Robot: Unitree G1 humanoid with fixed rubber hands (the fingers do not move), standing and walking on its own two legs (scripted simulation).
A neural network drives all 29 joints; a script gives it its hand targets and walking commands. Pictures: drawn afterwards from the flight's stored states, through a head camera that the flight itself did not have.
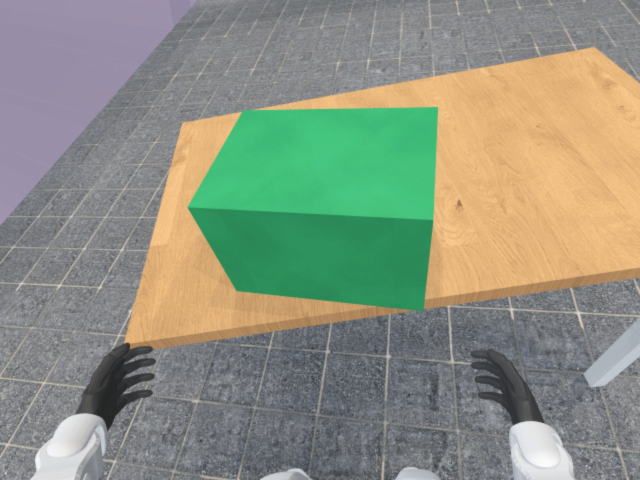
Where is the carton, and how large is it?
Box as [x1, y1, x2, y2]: [187, 107, 437, 310]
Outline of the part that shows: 437,107 243,110 187,207 236,290 423,310 433,219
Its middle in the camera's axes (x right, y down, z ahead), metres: +0.01 -0.06 +0.61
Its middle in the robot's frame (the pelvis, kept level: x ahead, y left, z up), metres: +0.50 -0.01 +0.04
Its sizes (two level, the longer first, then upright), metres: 0.308 0.222 0.204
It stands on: a table, 0.69 m high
